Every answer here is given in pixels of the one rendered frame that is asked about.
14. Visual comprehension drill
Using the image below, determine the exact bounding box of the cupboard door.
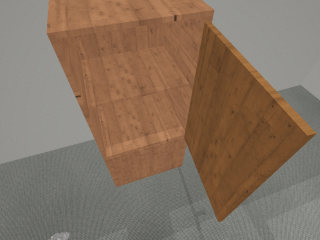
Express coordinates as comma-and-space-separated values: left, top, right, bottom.
184, 21, 317, 222

